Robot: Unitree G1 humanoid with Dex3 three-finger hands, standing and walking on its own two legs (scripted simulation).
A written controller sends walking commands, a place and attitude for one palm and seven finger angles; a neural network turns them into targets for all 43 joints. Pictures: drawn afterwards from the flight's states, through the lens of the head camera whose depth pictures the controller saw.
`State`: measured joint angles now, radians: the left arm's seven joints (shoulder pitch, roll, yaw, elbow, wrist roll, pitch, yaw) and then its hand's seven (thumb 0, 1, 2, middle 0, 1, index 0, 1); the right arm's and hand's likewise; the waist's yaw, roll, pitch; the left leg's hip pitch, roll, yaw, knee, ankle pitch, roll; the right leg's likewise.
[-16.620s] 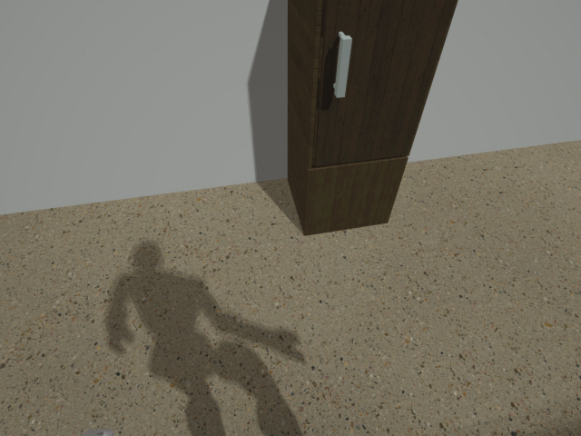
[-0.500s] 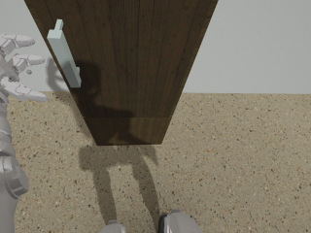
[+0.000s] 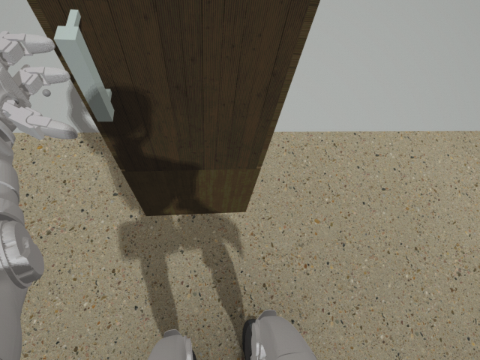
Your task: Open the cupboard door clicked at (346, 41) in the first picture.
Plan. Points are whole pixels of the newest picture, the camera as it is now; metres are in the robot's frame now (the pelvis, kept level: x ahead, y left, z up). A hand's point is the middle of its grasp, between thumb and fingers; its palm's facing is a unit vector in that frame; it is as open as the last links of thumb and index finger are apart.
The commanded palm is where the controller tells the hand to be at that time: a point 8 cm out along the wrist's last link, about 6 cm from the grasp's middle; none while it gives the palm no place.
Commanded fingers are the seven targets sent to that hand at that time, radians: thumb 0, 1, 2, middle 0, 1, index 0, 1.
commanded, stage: slide the fingers in behind the handle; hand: left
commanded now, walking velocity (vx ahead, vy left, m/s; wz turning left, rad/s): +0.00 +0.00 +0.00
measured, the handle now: (91, 71) +0.56 +0.19 +0.09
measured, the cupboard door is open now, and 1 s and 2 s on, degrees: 0 0 0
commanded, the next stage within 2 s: close the thumb around the handle in 1.52 s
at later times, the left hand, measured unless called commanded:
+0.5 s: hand (67, 94) +0.50 +0.21 +0.10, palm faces -0.03 -1.00 -0.01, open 14.0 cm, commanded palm +0.48 +0.26 +0.09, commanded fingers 0.00 -0.50 0.30 -0.30 -1.20 -0.30 -1.20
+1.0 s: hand (94, 95) +0.51 +0.18 +0.09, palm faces -0.04 -1.00 -0.02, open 14.0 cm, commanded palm +0.49 +0.22 +0.09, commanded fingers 0.00 -0.50 0.30 -0.30 -1.20 -0.30 -1.20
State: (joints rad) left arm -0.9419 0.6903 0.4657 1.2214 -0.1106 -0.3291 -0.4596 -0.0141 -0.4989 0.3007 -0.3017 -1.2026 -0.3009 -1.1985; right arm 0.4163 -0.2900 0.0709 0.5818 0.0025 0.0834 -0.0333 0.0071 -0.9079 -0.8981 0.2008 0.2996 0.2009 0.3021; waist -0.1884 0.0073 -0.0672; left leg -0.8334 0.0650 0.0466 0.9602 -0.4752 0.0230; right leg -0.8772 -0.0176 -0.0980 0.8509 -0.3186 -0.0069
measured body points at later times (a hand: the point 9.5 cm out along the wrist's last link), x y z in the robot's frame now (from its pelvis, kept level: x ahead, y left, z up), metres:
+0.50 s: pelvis +0.01 +0.00 +0.01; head +0.13 +0.01 +0.44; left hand +0.50 +0.27 +0.10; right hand +0.01 -0.27 -0.10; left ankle -0.02 +0.10 -0.68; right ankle +0.04 -0.12 -0.68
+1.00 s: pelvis +0.01 +0.00 +0.00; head +0.13 +0.01 +0.44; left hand +0.51 +0.23 +0.09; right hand +0.01 -0.27 -0.11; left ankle -0.02 +0.10 -0.68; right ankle +0.04 -0.12 -0.68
